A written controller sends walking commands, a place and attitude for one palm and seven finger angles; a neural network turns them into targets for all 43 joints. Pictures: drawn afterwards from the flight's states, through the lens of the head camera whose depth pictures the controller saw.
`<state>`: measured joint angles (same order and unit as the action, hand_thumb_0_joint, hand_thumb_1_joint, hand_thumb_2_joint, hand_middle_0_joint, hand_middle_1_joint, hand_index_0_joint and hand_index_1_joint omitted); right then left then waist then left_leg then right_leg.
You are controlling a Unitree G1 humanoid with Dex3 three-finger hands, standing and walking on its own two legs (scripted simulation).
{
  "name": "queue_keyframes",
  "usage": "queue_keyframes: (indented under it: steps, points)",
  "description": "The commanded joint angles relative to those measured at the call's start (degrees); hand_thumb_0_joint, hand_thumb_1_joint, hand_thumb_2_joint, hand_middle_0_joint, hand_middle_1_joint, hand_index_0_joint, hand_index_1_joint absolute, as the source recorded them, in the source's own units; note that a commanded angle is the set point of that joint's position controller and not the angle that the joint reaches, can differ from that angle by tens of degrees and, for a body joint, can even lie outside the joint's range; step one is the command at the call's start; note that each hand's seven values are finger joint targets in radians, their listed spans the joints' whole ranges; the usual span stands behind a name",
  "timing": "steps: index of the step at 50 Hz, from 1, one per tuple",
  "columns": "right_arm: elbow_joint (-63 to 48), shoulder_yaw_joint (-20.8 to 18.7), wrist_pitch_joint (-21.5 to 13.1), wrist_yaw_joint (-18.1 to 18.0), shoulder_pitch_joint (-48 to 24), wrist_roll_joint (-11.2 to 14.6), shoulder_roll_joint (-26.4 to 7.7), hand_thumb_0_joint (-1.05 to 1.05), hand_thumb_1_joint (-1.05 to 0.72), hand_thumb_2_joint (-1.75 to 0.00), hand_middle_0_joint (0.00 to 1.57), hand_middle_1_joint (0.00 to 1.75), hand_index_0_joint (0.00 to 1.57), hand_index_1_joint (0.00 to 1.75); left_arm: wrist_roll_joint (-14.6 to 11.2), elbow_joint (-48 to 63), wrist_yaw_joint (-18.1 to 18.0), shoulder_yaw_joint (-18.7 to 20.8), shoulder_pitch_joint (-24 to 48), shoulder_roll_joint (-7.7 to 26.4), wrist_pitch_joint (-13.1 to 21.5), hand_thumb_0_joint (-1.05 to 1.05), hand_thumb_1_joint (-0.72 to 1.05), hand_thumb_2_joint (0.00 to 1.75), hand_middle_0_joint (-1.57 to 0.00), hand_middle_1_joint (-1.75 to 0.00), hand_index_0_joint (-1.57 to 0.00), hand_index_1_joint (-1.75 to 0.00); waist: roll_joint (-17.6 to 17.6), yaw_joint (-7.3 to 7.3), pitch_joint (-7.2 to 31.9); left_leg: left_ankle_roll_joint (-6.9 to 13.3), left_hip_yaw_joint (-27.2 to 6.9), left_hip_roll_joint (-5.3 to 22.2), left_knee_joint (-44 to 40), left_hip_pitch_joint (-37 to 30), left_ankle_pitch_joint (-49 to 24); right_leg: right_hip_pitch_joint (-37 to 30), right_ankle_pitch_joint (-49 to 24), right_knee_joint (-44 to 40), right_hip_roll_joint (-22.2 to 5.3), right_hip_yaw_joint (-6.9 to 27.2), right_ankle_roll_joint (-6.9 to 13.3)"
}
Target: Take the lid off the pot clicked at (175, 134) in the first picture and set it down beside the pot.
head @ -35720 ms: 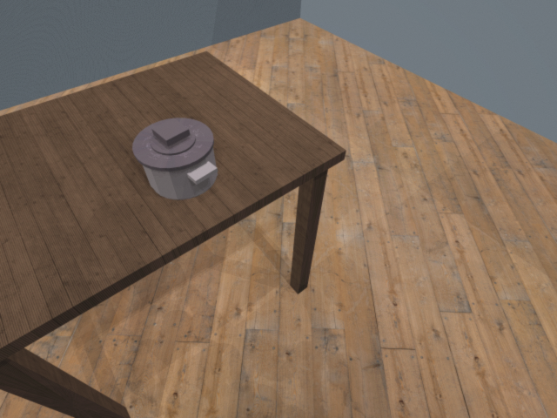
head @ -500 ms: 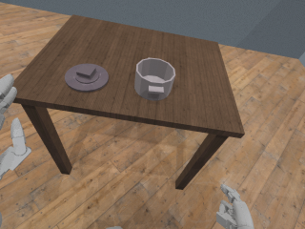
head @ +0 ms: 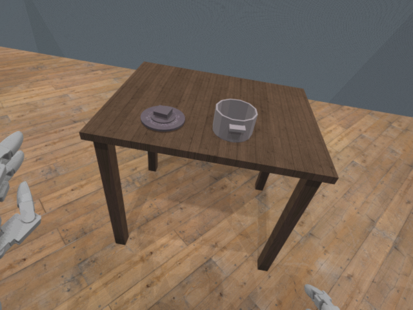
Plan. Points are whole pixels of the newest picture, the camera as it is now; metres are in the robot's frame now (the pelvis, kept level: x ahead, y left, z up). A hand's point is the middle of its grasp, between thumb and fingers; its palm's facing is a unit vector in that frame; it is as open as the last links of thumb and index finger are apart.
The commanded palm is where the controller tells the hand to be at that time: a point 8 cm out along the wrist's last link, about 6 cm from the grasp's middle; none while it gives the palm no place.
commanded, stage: stop stepping back and stand still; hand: left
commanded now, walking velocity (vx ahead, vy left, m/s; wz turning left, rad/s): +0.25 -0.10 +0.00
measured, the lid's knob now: (163, 111) +0.75 +0.22 +0.00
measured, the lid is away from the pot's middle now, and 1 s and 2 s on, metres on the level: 0.25 0.25 0.25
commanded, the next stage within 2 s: let the arm hang, fingers relaxed in 1.32 s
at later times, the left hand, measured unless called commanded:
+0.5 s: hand (51, 276) +0.17 +0.30 -0.02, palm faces +0.18 -0.90 -0.41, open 7.4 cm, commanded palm none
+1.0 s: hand out of the picture +0.08 +0.20 -0.17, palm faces +0.15 -0.97 -0.21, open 7.3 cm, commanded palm none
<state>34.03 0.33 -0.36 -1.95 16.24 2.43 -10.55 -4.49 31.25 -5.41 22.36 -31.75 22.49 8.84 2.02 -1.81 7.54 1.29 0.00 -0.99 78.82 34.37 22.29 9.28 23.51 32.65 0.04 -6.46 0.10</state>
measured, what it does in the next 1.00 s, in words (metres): steps on the spot: left foot, then right foot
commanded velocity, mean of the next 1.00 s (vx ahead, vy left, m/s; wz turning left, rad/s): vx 0.06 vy -0.07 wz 0.00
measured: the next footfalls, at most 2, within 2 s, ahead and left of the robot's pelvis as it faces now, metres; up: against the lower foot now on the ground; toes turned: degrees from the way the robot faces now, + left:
left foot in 0.08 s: -0.03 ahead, +0.14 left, +0.00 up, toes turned +2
right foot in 0.46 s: +0.03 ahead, -0.10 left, +0.00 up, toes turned -3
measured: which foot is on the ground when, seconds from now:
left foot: up 0.00-0.06, down 0.08-0.82, up 0.84-0.96, down 0.98-1.00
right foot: down 0.00-0.10, up 0.12-0.44, down 0.46-0.56, up 0.58-0.78, down 0.80-1.00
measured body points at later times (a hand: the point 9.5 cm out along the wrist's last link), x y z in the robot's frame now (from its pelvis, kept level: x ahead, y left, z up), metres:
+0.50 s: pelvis -0.04 +0.05 -0.01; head -0.04 +0.05 +0.44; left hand +0.16 +0.35 +0.01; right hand +0.06 -0.19 -0.14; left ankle -0.07 +0.14 -0.72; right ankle -0.01 -0.10 -0.72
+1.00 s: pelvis +0.06 +0.01 +0.00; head +0.09 +0.03 +0.45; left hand +0.07 +0.26 -0.15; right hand +0.07 -0.22 -0.14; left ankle +0.01 +0.12 -0.72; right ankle +0.05 -0.12 -0.72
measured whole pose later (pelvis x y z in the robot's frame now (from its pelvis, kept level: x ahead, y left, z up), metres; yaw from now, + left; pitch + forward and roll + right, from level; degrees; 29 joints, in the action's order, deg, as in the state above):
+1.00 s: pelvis +0.06 +0.01 +0.00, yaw +6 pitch +2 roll -2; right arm 53.3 -3.0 -0.4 -1.8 21.2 -0.5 -8.6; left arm 0.3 -55.7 -2.1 2.9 -15.1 10.0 -0.5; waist -0.8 1.7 -2.4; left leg 1.8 0.8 1.8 37.0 16.5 18.9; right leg 16.5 20.6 35.3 0.2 -1.9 -0.5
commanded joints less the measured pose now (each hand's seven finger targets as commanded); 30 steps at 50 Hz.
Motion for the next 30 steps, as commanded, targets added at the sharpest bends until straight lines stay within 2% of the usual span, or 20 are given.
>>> queue_keyframes:
  steps: [1, 4, 5, 6, 7, 8, 9, 11, 15, 16, 17, 19, 21, 23, 25, 26, 27, 28, 29, 30]
  points:
    - [-11.6, -0.7, -5.8, -1.4, -12.0, -0.3, -6.2, 0.00, -0.90, -0.90, 0.20, 0.30, 0.20, 0.30, 2.0, 18.8, -1.0, 0.2, 13.3, 9.3, 5.2, 0.00, 0.90, 0.90, -0.20, -0.30, -0.20, -0.30, -6.5, 3.02, -16.4, 1.4, -1.9, 6.9, -22.5, -3.5, 3.9, 15.9, -6.3, -8.7, -17.3, 12.3, 12.3]
    - [-11.2, -1.2, -9.8, -1.7, -7.2, -0.2, -6.4, 0.00, -0.90, -0.90, 0.20, 0.30, 0.20, 0.30, 2.0, 25.4, -3.6, 3.9, 9.2, 12.5, 6.5, 0.00, 0.90, 0.90, -0.20, -0.30, -0.20, -0.30, -17.9, 2.77, -7.4, 1.2, 2.0, 4.2, -63.2, -21.6, -13.7, 10.7, -10.3, 19.5, -4.1, 2.6, 6.5]
    - [-12.2, -2.6, -10.5, -1.4, -7.7, -1.0, -7.2, 0.00, -0.90, -0.90, 0.20, 0.30, 0.20, 0.30, 1.7, 30.3, -4.1, 4.4, 8.8, 11.9, 7.7, 0.00, 0.90, 0.90, -0.20, -0.30, -0.20, -0.30, -30.0, 1.83, -3.8, 2.8, -9.0, 12.9, -60.2, -36.4, -30.1, 25.6, 6.1, 31.1, 1.9, 0.0, 3.2]
    - [-11.5, -2.7, -10.7, -0.3, -6.9, -0.9, -6.3, 0.00, -0.90, -0.90, 0.20, 0.30, 0.20, 0.30, 1.8, 32.7, -4.1, 5.3, 9.4, 13.5, 8.6, 0.00, 0.90, 0.90, -0.20, -0.30, -0.20, -0.30, -26.5, 2.96, -0.9, 5.8, -15.2, 17.1, -53.8, -40.5, -39.3, 32.9, 13.4, 37.3, 3.6, 3.7, 2.6]
    - [-9.8, -3.1, -10.7, -0.1, -4.8, -1.9, -5.8, 0.00, -0.90, -0.90, 0.20, 0.30, 0.20, 0.30, 2.1, 31.7, -4.1, 7.8, 6.5, 15.1, 8.8, 0.00, 0.90, 0.90, -0.20, -0.30, -0.20, -0.30, -18.3, 4.66, 1.5, 6.7, -11.9, 14.7, -51.2, -38.0, -46.2, 30.9, 15.2, 37.9, 3.3, 4.4, 2.7]
    - [-10.8, -2.9, -11.1, 0.4, -6.8, -2.7, -5.8, 0.00, -0.90, -0.90, 0.20, 0.30, 0.20, 0.30, 0.8, 33.0, -4.0, 9.0, 5.6, 15.4, 8.9, 0.00, 0.90, 0.90, -0.20, -0.30, -0.20, -0.30, -24.9, 5.20, -1.8, 7.4, -24.5, 18.3, -54.3, -34.2, -41.3, 34.7, 14.5, 38.4, 1.6, 7.3, 1.3]
    - [-9.4, -3.3, -11.1, 1.3, -6.6, -3.2, -6.4, 0.00, -0.90, -0.90, 0.20, 0.30, 0.20, 0.30, 0.7, 33.1, -3.7, 10.6, 4.5, 16.0, 9.2, 0.00, 0.90, 0.90, -0.20, -0.30, -0.20, -0.30, -17.2, 5.19, -3.2, 6.6, -28.1, 19.8, -58.0, -29.3, -36.1, 32.8, 10.9, 41.3, 1.7, 8.7, 1.2]
    - [-9.4, -3.3, -9.8, 2.5, -7.5, -1.7, -6.8, 0.00, -0.90, -0.90, 0.20, 0.30, 0.20, 0.30, 0.8, 26.4, -3.4, 10.4, -0.1, 12.9, 9.0, 0.00, 0.90, 0.90, -0.20, -0.30, -0.20, -0.30, -11.8, 4.22, -6.8, 7.4, -20.0, 19.0, -58.9, -21.8, -25.7, 28.9, 2.7, 36.5, 0.2, 8.2, 1.3]
    - [-10.1, -3.4, -6.6, 1.8, -7.1, -1.8, -6.9, 0.00, -0.90, -0.90, 0.20, 0.30, 0.20, 0.30, -0.2, 14.7, -2.6, 10.5, -8.6, 10.3, 7.2, 0.00, 0.90, 0.90, -0.20, -0.30, -0.20, -0.30, -16.2, 4.69, -6.7, 4.8, -9.6, 15.9, -58.8, -17.2, -19.9, 15.8, -2.1, 14.0, 0.1, 1.7, 2.0]
    - [-10.2, -3.4, -5.8, 1.4, -7.1, -1.9, -7.2, 0.00, -0.90, -0.90, 0.20, 0.30, 0.20, 0.30, -0.5, 11.9, -2.3, 10.3, -9.5, 9.8, 6.8, 0.00, 0.90, 0.90, -0.20, -0.30, -0.20, -0.30, -14.4, 4.60, -6.6, 4.9, -9.4, 15.4, -59.6, -14.6, -15.8, 11.7, -2.5, 10.8, 0.9, 0.5, 1.9]
    - [-1.7, -5.9, -8.8, 2.5, -5.9, -1.9, -10.0, 0.00, -0.90, -0.90, 0.20, 0.30, 0.20, 0.30, 5.8, -27.7, 3.3, -14.9, 6.4, -6.1, -2.2, 0.00, 0.90, 0.90, -0.20, -0.30, -0.20, -0.30, -10.1, 9.14, -9.9, 3.1, -9.9, 14.3, -49.0, -12.9, -16.1, 15.3, -0.8, 8.8, -4.9, 4.0, 1.1]
    - [-1.6, -7.4, -6.7, 1.6, -0.3, -3.7, -11.4, 0.00, -0.90, -0.90, 0.20, 0.30, 0.20, 0.30, 7.4, -30.6, 5.7, -15.6, 7.9, -7.7, -7.2, 0.00, 0.90, 0.90, -0.20, -0.30, -0.20, -0.30, -0.6, 7.90, -6.0, 3.2, -8.7, 13.0, -45.1, -8.7, -9.6, 8.5, -0.2, 5.0, -3.4, 0.7, 3.0]
    - [-1.8, -6.0, -2.7, 1.8, 0.9, -4.2, -10.0, 0.00, -0.90, -0.90, 0.20, 0.30, 0.20, 0.30, 8.5, -36.5, 6.0, -15.7, 8.4, -6.7, -8.7, 0.00, 0.90, 0.90, -0.20, -0.30, -0.20, -0.30, 16.3, 4.11, -3.2, 3.3, -8.1, 8.0, -41.9, -4.7, -7.8, -0.2, -1.6, 1.3, -3.9, 2.8, 4.8]
    - [-2.1, -5.6, -1.2, 2.2, 0.8, -4.1, -7.8, 0.00, -0.90, -0.90, 0.20, 0.30, 0.20, 0.30, 8.5, -41.1, 5.4, -14.9, 11.0, -2.5, -8.9, 0.00, 0.90, 0.90, -0.20, -0.30, -0.20, -0.30, 25.1, 3.25, -1.9, 1.3, 1.3, 0.3, -28.1, -1.9, 7.5, 0.4, 0.5, -4.5, -14.5, 13.1, 9.2]
    - [-0.3, -4.9, -0.2, 2.3, 2.4, -3.9, -6.5, 0.00, -0.90, -0.90, 0.20, 0.30, 0.20, 0.30, 7.8, -46.7, 5.0, -15.8, 17.0, -0.9, -10.0, 0.00, 0.90, 0.90, -0.20, -0.30, -0.20, -0.30, 12.9, 5.63, -5.4, 2.6, -0.2, 3.4, -30.6, -10.6, 12.5, 15.4, 15.2, -3.8, -17.0, 14.8, 9.7]
    - [1.6, -5.2, 0.4, 2.1, 5.0, -4.8, -8.1, 0.00, -0.90, -0.90, 0.20, 0.30, 0.20, 0.30, 7.5, -49.3, 4.7, -16.2, 20.8, -2.1, -10.8, 0.00, 0.90, 0.90, -0.20, -0.30, -0.20, -0.30, 11.0, 7.52, -8.6, 4.3, -4.2, 5.0, -40.5, -16.2, 11.8, 24.8, 21.3, 2.8, -12.4, 12.5, 7.0]
    - [3.1, -5.7, 0.3, 2.1, 8.0, -5.7, -11.6, 0.00, -0.90, -0.90, 0.20, 0.30, 0.20, 0.30, 7.1, -51.7, 5.3, -17.5, 22.3, -6.6, -11.2, 0.00, 0.90, 0.90, -0.20, -0.30, -0.20, -0.30, -7.7, 8.97, -12.2, 7.3, -19.7, 10.4, -54.0, -17.0, 15.7, 32.6, 18.2, 20.5, -2.6, 4.4, 2.6]
    - [4.8, -6.4, -0.9, 1.4, 10.4, -6.2, -13.9, 0.00, -0.90, -0.90, 0.20, 0.30, 0.20, 0.30, 6.6, -52.8, 5.6, -18.7, 26.7, -9.2, -10.7, 0.00, 0.90, 0.90, -0.20, -0.30, -0.20, -0.30, -23.2, 9.76, -16.7, 11.0, -39.3, 18.4, -66.9, -17.4, 12.7, 40.5, 13.2, 34.7, 1.5, 4.3, 0.3]
    - [6.1, -5.6, -1.2, 0.3, 9.8, -5.7, -13.1, 0.00, -0.90, -0.90, 0.20, 0.30, 0.20, 0.30, 6.8, -55.2, 5.1, -18.3, 28.6, -6.2, -10.1, 0.00, 0.90, 0.90, -0.20, -0.30, -0.20, -0.30, -24.2, 8.08, -19.5, 12.4, -43.2, 20.4, -67.2, -18.0, 3.1, 43.3, 7.9, 40.8, -2.7, 11.9, 0.6]
    - [6.3, -4.7, -1.4, -0.2, 7.4, -5.3, -11.0, 0.00, -0.90, -0.90, 0.20, 0.30, 0.20, 0.30, 6.5, -58.8, 5.0, -17.8, 27.7, -5.0, -9.2, 0.00, 0.90, 0.90, -0.20, -0.30, -0.20, -0.30, -16.7, 5.87, -18.7, 12.3, -37.4, 19.2, -63.7, -16.5, -8.0, 40.6, 3.1, 41.4, -3.8, 14.1, 0.2]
